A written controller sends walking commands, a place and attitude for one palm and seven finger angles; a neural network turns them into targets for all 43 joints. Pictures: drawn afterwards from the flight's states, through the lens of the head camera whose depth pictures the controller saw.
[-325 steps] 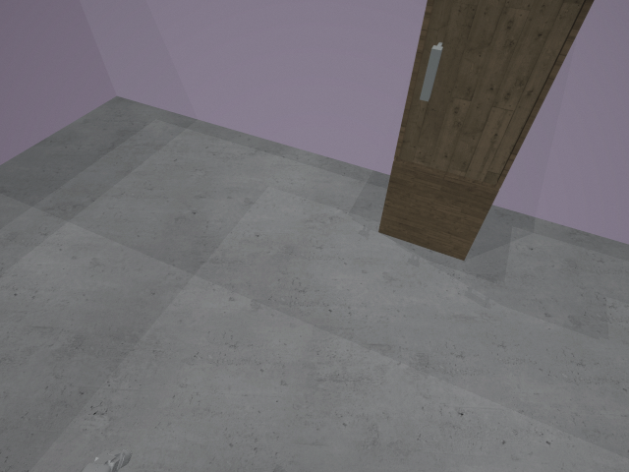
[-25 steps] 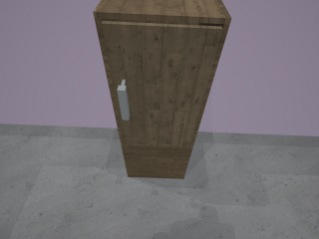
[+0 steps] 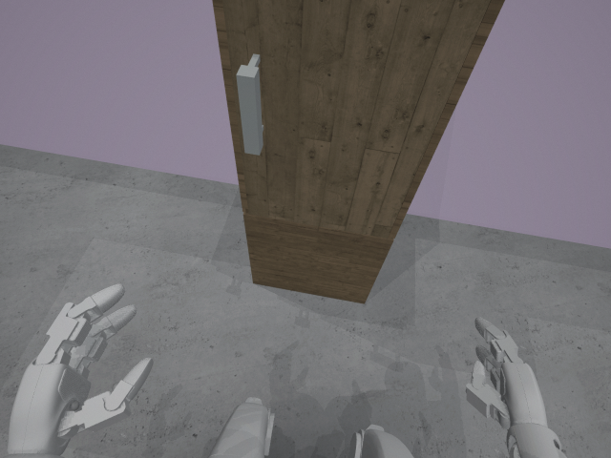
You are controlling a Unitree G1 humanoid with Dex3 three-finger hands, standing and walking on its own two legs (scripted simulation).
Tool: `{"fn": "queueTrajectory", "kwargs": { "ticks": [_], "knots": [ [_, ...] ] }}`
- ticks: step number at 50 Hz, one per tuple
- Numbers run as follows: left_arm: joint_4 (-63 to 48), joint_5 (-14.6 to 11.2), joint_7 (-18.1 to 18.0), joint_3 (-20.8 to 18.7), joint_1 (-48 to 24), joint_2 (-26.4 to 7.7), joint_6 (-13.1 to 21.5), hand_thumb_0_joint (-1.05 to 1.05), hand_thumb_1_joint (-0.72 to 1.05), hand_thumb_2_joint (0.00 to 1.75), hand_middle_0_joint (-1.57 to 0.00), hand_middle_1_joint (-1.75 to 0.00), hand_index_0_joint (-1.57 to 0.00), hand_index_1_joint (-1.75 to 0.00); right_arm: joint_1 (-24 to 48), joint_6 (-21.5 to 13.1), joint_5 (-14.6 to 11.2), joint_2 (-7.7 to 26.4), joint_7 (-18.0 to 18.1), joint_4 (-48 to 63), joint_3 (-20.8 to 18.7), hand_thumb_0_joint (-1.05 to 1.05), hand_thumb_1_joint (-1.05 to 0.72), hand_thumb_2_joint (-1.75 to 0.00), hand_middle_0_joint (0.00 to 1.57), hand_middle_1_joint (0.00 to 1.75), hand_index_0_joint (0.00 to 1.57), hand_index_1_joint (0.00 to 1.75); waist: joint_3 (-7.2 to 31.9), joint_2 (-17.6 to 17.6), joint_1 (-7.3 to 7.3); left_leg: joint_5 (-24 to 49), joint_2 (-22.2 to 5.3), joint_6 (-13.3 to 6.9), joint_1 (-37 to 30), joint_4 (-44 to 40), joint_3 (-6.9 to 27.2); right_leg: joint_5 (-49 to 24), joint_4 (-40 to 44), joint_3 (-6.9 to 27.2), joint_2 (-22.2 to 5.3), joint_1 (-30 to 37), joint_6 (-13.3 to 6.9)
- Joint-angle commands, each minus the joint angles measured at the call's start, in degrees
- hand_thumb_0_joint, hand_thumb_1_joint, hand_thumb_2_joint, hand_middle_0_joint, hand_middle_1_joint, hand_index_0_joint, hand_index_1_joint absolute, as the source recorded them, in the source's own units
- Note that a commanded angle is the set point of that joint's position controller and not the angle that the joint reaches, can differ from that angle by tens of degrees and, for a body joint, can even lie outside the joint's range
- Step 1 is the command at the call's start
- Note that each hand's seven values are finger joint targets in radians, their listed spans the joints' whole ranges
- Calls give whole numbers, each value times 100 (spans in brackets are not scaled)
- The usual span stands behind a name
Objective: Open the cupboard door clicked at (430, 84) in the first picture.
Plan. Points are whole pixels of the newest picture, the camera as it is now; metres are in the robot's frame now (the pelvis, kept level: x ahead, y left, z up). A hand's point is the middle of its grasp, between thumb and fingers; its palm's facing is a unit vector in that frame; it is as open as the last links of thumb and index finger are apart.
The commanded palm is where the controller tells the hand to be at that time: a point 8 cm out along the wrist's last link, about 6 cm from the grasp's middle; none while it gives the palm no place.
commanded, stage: raise the hand with hooked fingers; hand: left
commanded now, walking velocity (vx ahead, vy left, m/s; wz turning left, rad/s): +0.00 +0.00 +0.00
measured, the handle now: (254, 105) +0.60 +0.17 +0.09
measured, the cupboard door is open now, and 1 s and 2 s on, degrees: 0 0 0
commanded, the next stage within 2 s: move the hooked fingers beside the handle in 1.54 s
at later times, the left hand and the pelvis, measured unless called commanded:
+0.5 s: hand (123, 312) +0.25 +0.25 +0.05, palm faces -0.06 -1.00 -0.05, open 12.4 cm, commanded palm +0.23 +0.31 +0.08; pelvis +0.01 +0.02 +0.02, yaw -2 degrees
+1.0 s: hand (77, 247) +0.30 +0.31 +0.10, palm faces +0.00 -1.00 -0.06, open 14.0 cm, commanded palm +0.28 +0.36 +0.10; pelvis +0.01 +0.04 +0.04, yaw -2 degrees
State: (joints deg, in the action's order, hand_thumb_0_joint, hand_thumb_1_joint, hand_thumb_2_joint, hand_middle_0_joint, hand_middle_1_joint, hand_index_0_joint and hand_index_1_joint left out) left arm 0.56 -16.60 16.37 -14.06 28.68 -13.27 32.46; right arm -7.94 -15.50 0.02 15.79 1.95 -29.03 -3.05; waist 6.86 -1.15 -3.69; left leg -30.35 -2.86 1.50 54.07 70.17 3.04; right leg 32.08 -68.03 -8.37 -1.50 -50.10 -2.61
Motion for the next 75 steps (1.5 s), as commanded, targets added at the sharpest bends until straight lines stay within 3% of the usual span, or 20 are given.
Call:
{"fn": "queueTrajectory", "kwargs": {
  "ticks": [1,4,7,10,12,14,16,19,22,25,28,32,35,39,45,52,54,64,69,75],
  "knots": [
    [-1206,-152,713,139,-1714,-854,366,0,22,61,-25,-74,-25,-74,-367,-274,-147,620,194,289,-90,0,-90,-90,20,30,20,30,968,427,940,1056,189,-341,-603,-446,-129,-885,1374,1050,275,213,150],
    [-257,-290,1174,-425,-1449,-1288,-671,0,15,58,-25,-78,-25,-78,-255,-168,-290,695,306,381,-64,0,-90,-90,20,30,20,30,1149,-50,660,977,240,-371,-269,-603,-218,-554,1769,1318,145,829,249],
    [-259,-623,1283,-1254,-1001,-1780,-1588,0,8,55,-26,-82,-26,-82,-112,12,-315,620,318,703,-35,0,-90,-90,20,30,20,30,1856,-17,153,1616,320,-340,-565,-860,-251,-1531,1855,1427,-25,1985,351],
    [-711,-865,845,-1840,-678,-1787,-1590,0,1,52,-26,-87,-26,-87,-61,56,-243,358,265,792,-36,0,-90,-90,20,30,20,30,2377,-114,-122,2228,301,-263,-775,-1019,-168,-3088,1605,1324,-70,2706,421],
    [-1007,-816,509,-1731,-579,-1487,-1204,0,-3,50,-27,-90,-27,-90,-168,10,-213,236,211,660,-74,0,-90,-90,20,30,20,30,2186,36,-64,2347,291,-227,-977,-1228,-216,-3417,1549,1108,-24,2490,394],
    [-859,-663,323,-1387,-824,-1171,-828,0,-8,48,-27,-93,-27,-93,-219,-26,-180,262,168,451,-104,0,-90,-90,20,30,20,30,1595,86,176,2199,274,-222,-1060,-1320,-217,-2882,1556,887,69,1816,375],
    [-273,-512,421,-1030,-1257,-1006,-595,0,-13,46,-27,-96,-27,-96,-317,-19,-167,409,147,303,-113,0,-90,-90,20,30,20,30,1067,-168,471,1853,256,-240,-817,-1203,-179,-2256,1534,848,130,1221,371],
    [242,-418,822,-669,-1580,-1031,-446,0,-20,43,-28,-100,-28,-100,-484,-101,-227,648,174,288,-120,0,-90,-90,20,30,20,30,781,50,630,1268,275,-291,-806,-1273,-179,-1009,1699,831,163,681,261],
    [-48,-537,1195,-932,-1932,-1619,-476,0,-27,40,-28,-105,-28,-105,-574,-169,-272,794,242,454,-109,0,-90,-90,20,30,20,30,1401,353,479,1367,284,-340,-1213,-1441,-189,-982,1766,889,160,1039,192],
    [-587,-663,1121,-1490,-2110,-2169,-477,0,-34,37,-29,-110,-29,-110,-580,-207,-250,790,279,529,-82,0,-90,-90,20,30,20,30,1883,599,256,1844,260,-332,-1652,-1633,-135,-1498,1600,687,246,1394,125],
    [-767,-727,797,-1523,-1919,-1930,-449,0,-41,34,-29,-114,-29,-114,-549,-183,-252,678,233,525,-25,0,-90,-90,20,30,20,30,1737,986,174,2106,229,-251,-2084,-1897,-85,-1660,1569,443,298,1288,96],
    [-23,-582,590,-1265,-1992,-1626,-806,0,-50,30,-30,-120,-30,-120,-597,-22,-251,742,155,533,7,0,-90,-90,20,30,20,30,1054,839,359,1785,191,-171,-1942,-2094,11,-1396,1659,270,328,937,123],
    [598,-448,788,-990,-2281,-1569,-1239,0,-50,30,-30,-120,-30,-120,-654,88,-281,840,164,648,45,0,-90,-90,20,30,20,30,654,668,463,1300,207,-187,-1726,-2239,34,-1157,1813,273,341,870,117],
    [458,-405,1045,-1091,-3174,-1944,-1388,0,-50,30,-30,-120,-30,-120,-671,129,-286,909,230,741,74,0,-90,-90,20,30,20,30,983,572,512,1211,216,-219,-1922,-2297,60,-1130,1932,316,333,1006,122],
    [238,-543,1028,-1607,-3863,-2465,-851,0,-50,30,-30,-120,-30,-120,-679,37,-207,847,298,582,146,0,-90,-90,20,30,20,30,1454,923,392,1737,208,-151,-2420,-2242,113,-1351,1849,363,390,1121,36],
    [1193,-465,1327,-1567,-3936,-2558,-1378,0,-50,30,-30,-120,-30,-120,-752,136,-266,916,303,524,146,0,-90,-90,20,30,20,30,1380,1000,377,1976,185,-146,-2465,-2419,84,-1549,2008,334,329,1278,68],
    [1280,-521,1413,-1464,-3730,-2389,-1515,0,-50,30,-30,-120,-30,-120,-777,155,-277,920,297,590,117,0,-90,-90,20,30,20,30,1411,718,369,2135,196,-171,-2438,-2393,45,-1698,2050,319,339,1341,97],
    [1077,-552,1144,-1703,-3804,-2499,-1039,0,-50,30,-30,-120,-30,-120,-845,211,-212,898,188,574,62,0,-90,-90,20,30,20,30,1387,667,381,2164,223,-177,-2311,-2287,-51,-1800,1985,377,351,1362,110],
    [948,-488,1197,-1560,-3812,-2463,-1042,0,-50,30,-30,-120,-30,-120,-822,247,-243,868,210,570,66,0,-90,-90,20,30,20,30,1547,954,408,2307,232,-218,-2409,-2239,-132,-2006,2021,453,329,1494,117],
    [1087,-604,1233,-1674,-3870,-2517,-1044,0,-50,30,-30,-120,-30,-120,-786,269,-241,862,258,553,91,0,-90,-90,20,30,20,30,1407,548,447,2040,268,-274,-2123,-2169,-172,-1989,2099,530,346,1645,137]
  ]
}}
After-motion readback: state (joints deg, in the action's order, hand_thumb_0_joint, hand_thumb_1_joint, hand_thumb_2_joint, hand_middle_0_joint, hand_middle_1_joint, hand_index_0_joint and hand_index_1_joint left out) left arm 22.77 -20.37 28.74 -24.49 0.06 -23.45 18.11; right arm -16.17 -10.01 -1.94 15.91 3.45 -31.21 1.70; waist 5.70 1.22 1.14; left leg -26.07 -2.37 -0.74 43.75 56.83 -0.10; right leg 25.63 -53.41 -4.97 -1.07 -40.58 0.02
